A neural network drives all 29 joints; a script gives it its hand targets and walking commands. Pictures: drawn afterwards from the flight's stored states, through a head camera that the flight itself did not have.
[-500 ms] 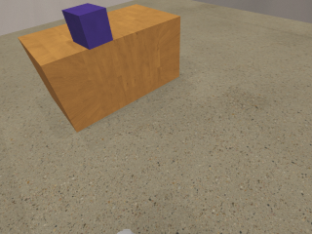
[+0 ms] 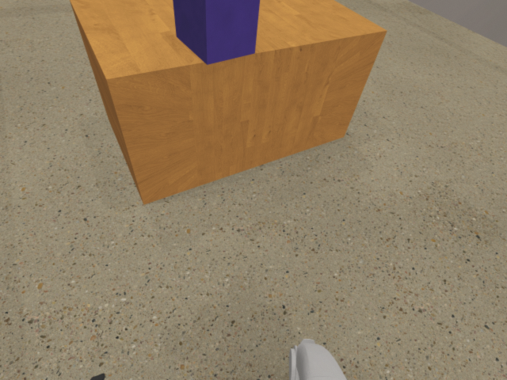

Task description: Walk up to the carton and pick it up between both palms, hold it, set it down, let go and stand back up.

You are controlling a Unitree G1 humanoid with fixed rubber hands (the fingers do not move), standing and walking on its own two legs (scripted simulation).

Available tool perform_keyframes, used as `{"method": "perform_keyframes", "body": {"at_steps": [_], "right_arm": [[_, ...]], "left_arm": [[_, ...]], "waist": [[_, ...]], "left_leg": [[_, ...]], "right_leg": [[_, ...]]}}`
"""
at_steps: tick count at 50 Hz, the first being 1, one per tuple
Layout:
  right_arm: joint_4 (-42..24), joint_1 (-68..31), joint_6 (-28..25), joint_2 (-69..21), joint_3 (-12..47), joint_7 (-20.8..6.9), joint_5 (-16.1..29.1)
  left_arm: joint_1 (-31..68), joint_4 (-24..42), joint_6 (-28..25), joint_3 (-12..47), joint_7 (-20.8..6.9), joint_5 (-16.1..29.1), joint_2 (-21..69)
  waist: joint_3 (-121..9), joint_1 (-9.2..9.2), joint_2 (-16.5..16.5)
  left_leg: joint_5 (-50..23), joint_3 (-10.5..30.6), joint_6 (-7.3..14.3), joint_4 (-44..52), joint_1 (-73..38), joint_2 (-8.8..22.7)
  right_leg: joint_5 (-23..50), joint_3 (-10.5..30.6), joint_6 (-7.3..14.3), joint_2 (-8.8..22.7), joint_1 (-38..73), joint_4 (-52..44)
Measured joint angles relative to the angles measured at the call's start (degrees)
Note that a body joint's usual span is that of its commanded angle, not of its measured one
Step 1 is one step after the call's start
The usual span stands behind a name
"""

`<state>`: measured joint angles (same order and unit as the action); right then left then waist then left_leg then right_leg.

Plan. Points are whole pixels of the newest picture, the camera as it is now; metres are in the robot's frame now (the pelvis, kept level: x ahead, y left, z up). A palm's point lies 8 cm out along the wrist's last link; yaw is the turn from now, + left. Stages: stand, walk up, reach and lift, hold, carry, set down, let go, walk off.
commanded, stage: walk up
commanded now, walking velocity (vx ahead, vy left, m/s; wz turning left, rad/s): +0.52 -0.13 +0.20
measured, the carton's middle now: (215, 14) +1.32 +0.06 +0.02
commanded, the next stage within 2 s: none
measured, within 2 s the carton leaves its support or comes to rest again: neither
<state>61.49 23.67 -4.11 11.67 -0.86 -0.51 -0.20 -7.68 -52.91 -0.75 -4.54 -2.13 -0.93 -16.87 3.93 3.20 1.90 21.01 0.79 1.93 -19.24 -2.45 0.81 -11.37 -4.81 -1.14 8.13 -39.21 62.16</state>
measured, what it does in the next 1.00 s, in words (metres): walks ahead: right foot, then left foot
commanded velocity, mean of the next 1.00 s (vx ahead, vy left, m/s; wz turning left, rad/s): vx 0.50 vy -0.08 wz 0.10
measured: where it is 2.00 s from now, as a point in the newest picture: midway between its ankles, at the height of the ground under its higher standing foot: (222, 236)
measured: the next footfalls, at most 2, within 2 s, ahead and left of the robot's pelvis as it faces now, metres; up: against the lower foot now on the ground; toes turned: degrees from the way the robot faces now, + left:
right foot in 0.18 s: +0.36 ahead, -0.13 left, +0.00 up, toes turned -8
left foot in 0.76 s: +0.59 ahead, +0.16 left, +0.00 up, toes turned +13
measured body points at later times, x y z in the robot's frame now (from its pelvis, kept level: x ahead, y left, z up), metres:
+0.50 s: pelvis +0.31 -0.05 +0.00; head +0.33 -0.05 +0.45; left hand +0.22 +0.19 -0.15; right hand +0.46 -0.29 -0.13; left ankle +0.36 +0.11 -0.65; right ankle +0.32 -0.12 -0.74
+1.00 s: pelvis +0.60 +0.06 +0.01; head +0.61 +0.09 +0.46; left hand +0.63 +0.33 -0.15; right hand +0.59 -0.20 -0.12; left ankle +0.55 +0.15 -0.74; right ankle +0.56 -0.11 -0.63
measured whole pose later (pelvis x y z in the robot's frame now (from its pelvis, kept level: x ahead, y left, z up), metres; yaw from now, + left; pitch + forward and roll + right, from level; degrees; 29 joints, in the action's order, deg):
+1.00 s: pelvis +0.60 +0.06 +0.01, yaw +4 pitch -1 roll -4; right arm 60.4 20.3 -4.3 11.8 -3.5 0.4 -1.8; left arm -13.9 -59.6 -2.4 -4.6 -1.0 -0.5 -15.2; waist 2.1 3.4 -0.7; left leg 16.1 -6.7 0.0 -23.4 6.3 6.2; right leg -18.5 -3.8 0.8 4.5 -26.2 67.0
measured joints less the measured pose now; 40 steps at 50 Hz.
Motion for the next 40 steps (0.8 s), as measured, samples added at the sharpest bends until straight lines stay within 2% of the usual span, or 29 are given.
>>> {"method": "perform_keyframes", "body": {"at_steps": [5,7,9,10,11,12,13,15,17,19,24,31,35,38,39,40], "right_arm": [[1.65,3.68,-0.67,-1.16,0.35,0.69,0.50],[1.94,3.59,-1.16,-1.36,0.14,1.03,0.34],[2.25,3.44,-1.49,-1.22,-0.18,1.36,0.09],[2.82,2.12,-1.35,-0.53,-0.49,1.50,0.07],[2.96,0.25,-1.08,0.03,-0.72,1.61,0.20],[2.43,-1.30,-0.86,0.05,-0.71,1.65,0.57],[1.59,-2.52,-0.65,-0.44,-0.59,1.60,0.94],[0.51,-5.08,-0.26,-1.17,-0.36,0.99,0.46],[-0.62,-8.44,-0.17,-0.52,-0.66,0.14,-0.74],[-3.03,-11.93,-0.13,0.59,-1.27,-0.38,-1.69],[-6.84,-17.14,1.39,1.88,-2.49,0.38,-1.49],[-7.35,-17.52,3.39,-1.06,-1.94,-1.70,-1.34],[-7.32,-18.34,3.45,-2.48,-1.00,-2.23,-1.16],[-7.59,-19.39,2.96,-2.93,-0.80,-1.84,-1.47],[-7.43,-19.99,2.29,-3.48,-0.94,-1.48,-1.66],[-7.25,-20.60,1.36,-4.40,-0.98,-1.05,-2.04]], "left_arm": [[3.82,1.06,-0.21,1.50,-1.10,0.19,2.90],[4.97,1.36,-1.09,2.34,-1.24,0.22,4.17],[5.26,1.35,-2.22,2.90,-0.98,0.04,5.08],[5.18,0.70,-2.78,2.78,-0.57,-0.14,5.97],[4.81,0.12,-3.24,2.84,-0.20,-0.43,6.45],[4.09,-0.22,-3.49,2.93,0.07,-0.70,6.19],[3.24,-0.73,-3.20,2.76,0.23,-0.53,5.36],[1.26,-2.96,-1.94,1.74,0.80,0.25,3.71],[-2.35,-5.10,-2.04,1.35,1.40,0.34,3.03],[-6.65,-7.64,-2.76,1.34,1.68,0.28,3.10],[-15.44,-11.29,-4.45,1.69,0.84,-0.43,4.91],[-19.31,-11.23,-5.25,2.56,1.08,-0.44,7.11],[-19.28,-10.68,-4.42,3.25,1.56,-0.31,8.20],[-19.72,-10.86,-3.49,3.36,1.77,-0.58,8.36],[-19.52,-11.21,-3.22,3.26,1.83,-0.51,7.86],[-18.80,-11.79,-2.89,3.06,1.96,-0.31,7.05]], "waist": [[-1.11,1.28,0.90],[-0.62,1.90,0.37],[-0.14,1.65,-0.58],[0.62,0.40,-2.62],[1.72,-0.39,-4.44],[2.36,-0.83,-4.53],[2.49,-0.96,-3.28],[2.72,-2.07,-0.71],[2.79,-4.20,0.01],[2.55,-5.13,-0.32],[1.42,-6.93,-1.96],[-1.44,-7.58,-3.26],[-1.63,-7.91,-3.35],[-1.93,-8.60,-2.56],[-1.37,-8.34,-0.98],[-0.21,-7.90,1.55]], "left_leg": [[3.67,1.01,-0.59,4.71,-7.54,-0.97],[6.26,1.74,-1.07,4.45,-9.60,-0.77],[10.79,2.29,-1.61,-0.67,-10.13,-0.13],[13.14,1.65,-1.84,-6.67,-8.99,1.37],[9.68,1.19,-1.75,-16.05,-6.01,3.03],[9.38,1.68,-1.60,-27.93,-1.35,3.00],[9.79,2.09,-1.18,-39.91,4.25,1.92],[6.82,0.18,-0.18,-56.39,13.62,1.28],[2.45,-1.74,0.71,-61.24,20.32,2.26],[-0.46,-2.09,1.11,-59.69,26.19,3.54],[-5.41,-1.40,-0.64,-50.28,35.14,4.58],[-17.71,-1.39,-2.70,-30.73,36.55,7.17],[-13.91,-3.96,-3.83,-19.72,32.76,7.61],[-9.56,-6.54,-3.77,-14.46,28.32,6.30],[-12.34,-6.99,-3.07,-13.87,27.42,5.07],[-11.81,-8.03,-2.26,-15.12,26.69,3.60]], "right_leg": [[10.98,-4.07,-0.61,-0.73,-1.08,-18.07],[12.65,-5.12,-0.07,-2.13,1.56,-25.12],[11.61,-5.87,1.52,-4.25,5.97,-29.31],[8.96,-6.48,3.66,-6.33,6.71,-28.17],[6.60,-7.16,5.23,-8.02,7.13,-26.15],[4.23,-7.39,6.20,-8.17,7.15,-23.70],[1.91,-7.47,6.85,-7.16,7.36,-21.58],[-0.83,-7.71,7.37,-5.91,10.96,-21.81],[-0.58,-7.35,6.42,-6.79,16.35,-26.15],[-0.53,-7.03,6.20,-7.81,21.09,-30.33],[-2.31,-5.55,5.00,-7.24,29.97,-36.07],[-4.43,-6.19,1.69,-5.17,38.94,-44.14],[-7.70,-7.02,-0.21,-4.71,42.06,-44.90],[-12.08,-6.98,-1.85,-4.51,42.94,-42.26],[-14.27,-6.75,-2.10,-3.29,42.70,-39.58],[-16.23,-6.16,-1.23,-1.07,41.69,-34.91]]}}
